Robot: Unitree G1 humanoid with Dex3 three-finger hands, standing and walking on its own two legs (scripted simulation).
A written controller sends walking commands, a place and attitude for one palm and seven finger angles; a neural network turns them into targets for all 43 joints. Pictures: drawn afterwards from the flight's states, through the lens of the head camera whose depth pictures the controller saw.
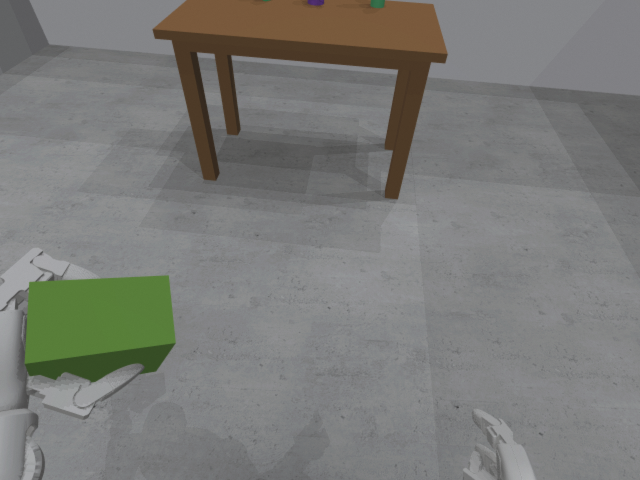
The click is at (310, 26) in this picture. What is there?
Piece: table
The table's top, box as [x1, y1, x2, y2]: [153, 0, 447, 62]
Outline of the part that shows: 153,28 155,38 434,62 445,62 447,54 433,5 425,3 385,0 384,6 382,8 374,8 369,5 370,0 324,0 324,3 322,5 316,6 308,4 307,0 186,0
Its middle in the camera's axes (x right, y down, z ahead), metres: -0.06 -0.91 +1.60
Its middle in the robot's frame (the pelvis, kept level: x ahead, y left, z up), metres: +1.79 +0.14 -0.07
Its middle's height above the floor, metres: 0.70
